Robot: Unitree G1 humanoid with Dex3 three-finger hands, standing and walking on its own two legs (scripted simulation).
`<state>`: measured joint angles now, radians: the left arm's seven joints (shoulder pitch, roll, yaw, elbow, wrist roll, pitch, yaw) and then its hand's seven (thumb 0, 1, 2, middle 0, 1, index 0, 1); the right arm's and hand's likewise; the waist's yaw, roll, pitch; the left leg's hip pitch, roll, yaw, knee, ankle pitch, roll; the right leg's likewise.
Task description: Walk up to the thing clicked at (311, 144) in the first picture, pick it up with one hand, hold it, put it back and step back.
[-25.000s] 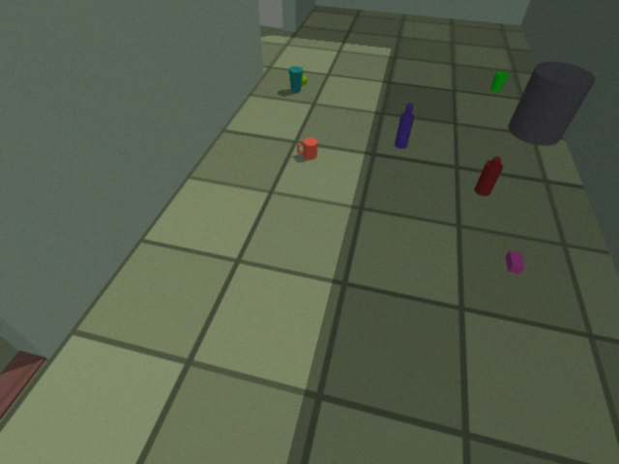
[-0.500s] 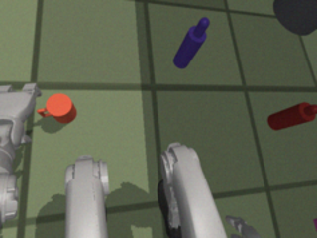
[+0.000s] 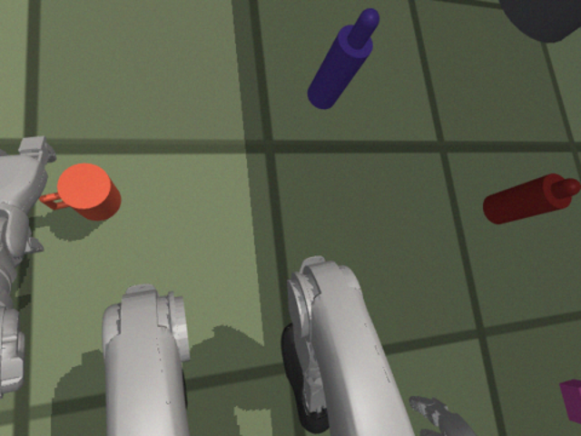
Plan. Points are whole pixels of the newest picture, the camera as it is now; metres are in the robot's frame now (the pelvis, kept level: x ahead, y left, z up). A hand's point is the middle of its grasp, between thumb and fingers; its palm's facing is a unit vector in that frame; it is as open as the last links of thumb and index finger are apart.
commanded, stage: approach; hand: left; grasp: from above
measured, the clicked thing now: (81, 195) +0.50 +0.26 -0.31
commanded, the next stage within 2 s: close in in 0.74 s
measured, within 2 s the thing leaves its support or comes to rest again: neither
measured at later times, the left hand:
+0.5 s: hand (89, 160) +0.52 +0.22 -0.19, palm faces -0.38 -0.04 -0.93, open 14.0 cm
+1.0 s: hand (52, 204) +0.45 +0.27 -0.20, palm faces -0.49 -0.06 -0.87, open 13.6 cm
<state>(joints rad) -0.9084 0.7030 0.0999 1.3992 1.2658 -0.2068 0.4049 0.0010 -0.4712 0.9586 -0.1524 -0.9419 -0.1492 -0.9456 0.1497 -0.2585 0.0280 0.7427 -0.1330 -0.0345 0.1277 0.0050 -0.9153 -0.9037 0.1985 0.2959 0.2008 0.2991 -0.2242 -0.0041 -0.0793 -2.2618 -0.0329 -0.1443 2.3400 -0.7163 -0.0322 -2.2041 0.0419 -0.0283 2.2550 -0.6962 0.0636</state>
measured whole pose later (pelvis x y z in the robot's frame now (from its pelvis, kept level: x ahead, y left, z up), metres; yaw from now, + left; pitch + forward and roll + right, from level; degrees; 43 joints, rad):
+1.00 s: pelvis -0.01 +0.00 -0.02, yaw -1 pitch +34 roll -8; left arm -0.98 0.72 0.00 1.43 1.21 -0.20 0.36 0.00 -0.46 0.97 -0.12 -1.06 -0.14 -1.04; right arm 0.16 -0.29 0.09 0.71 -0.13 -0.04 0.14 0.00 -0.92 -0.90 0.20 0.30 0.20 0.30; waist -0.25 -0.02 -0.02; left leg -2.30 -0.04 -0.17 2.40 -0.69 -0.05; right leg -2.24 0.05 -0.05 2.30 -0.67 0.06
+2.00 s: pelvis -0.01 +0.00 -0.04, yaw -5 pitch +31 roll -12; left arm -1.09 0.89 0.08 1.70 1.30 -0.18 0.58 0.00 -0.34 1.02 -0.18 -1.08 -0.20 -1.06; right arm 0.16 -0.33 0.21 0.69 -0.22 -0.17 0.22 0.00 -0.90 -0.90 0.20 0.30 0.20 0.30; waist -0.39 -0.08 0.09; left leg -2.34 -0.03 -0.24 2.50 -0.72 -0.04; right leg -2.26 0.07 -0.10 2.35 -0.65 0.07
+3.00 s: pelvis -0.01 +0.01 -0.04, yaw -7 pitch +29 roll -14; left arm -1.11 0.95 0.09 1.76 1.29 -0.18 0.60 0.01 -0.10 0.74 -0.56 -0.97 -0.46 -0.92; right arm 0.16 -0.34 0.26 0.66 -0.23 -0.22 0.24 0.00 -0.91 -0.90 0.20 0.30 0.20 0.30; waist -0.41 -0.09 0.13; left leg -2.33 -0.02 -0.25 2.51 -0.71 -0.02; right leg -2.24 0.08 -0.12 2.33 -0.64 0.07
